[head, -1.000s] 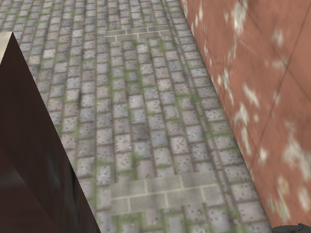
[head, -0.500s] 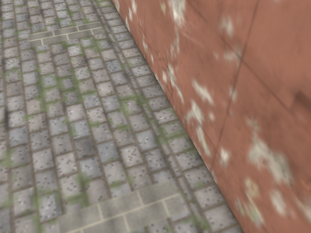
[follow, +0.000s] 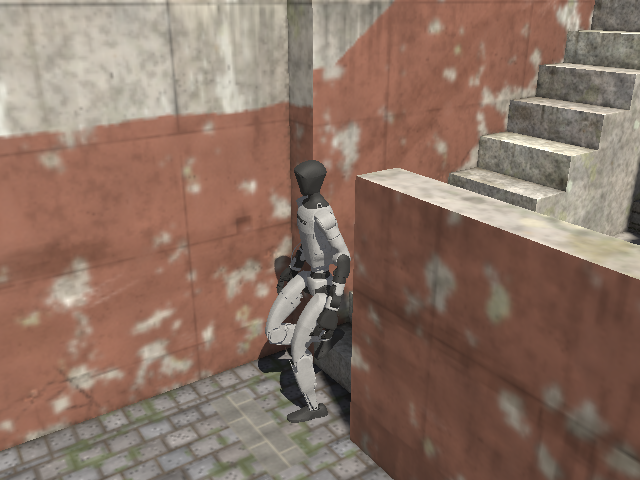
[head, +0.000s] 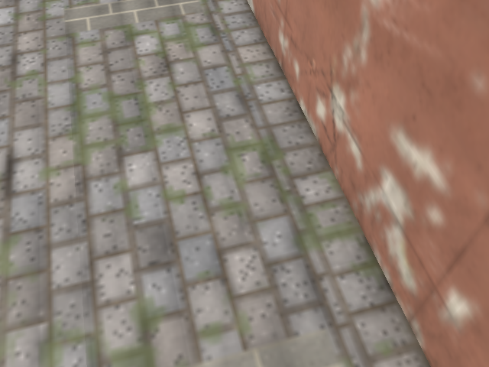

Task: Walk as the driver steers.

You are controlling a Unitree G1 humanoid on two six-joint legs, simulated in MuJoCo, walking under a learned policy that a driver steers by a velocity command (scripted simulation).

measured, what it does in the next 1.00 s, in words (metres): walks ahead, turning left: right foot, then left foot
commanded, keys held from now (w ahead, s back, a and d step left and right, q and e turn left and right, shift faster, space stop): w+q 0.30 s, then q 0.34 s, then w+q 0.26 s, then w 0.10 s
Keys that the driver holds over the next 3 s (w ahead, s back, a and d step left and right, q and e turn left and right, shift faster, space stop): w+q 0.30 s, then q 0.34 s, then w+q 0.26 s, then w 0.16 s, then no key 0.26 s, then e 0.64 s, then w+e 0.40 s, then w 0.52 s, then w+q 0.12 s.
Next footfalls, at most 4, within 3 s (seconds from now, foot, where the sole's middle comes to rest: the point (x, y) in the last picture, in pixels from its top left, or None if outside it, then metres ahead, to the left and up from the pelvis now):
0.26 right None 0.37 -0.13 -0.76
0.66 left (179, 345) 0.49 0.21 -0.76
1.10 right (229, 279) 0.69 0.08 -0.76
1.48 left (137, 285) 0.66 0.35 -0.76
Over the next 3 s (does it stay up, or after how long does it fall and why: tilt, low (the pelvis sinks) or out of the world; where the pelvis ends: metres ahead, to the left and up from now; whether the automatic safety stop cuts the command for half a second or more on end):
stays up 1.05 0.23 0.01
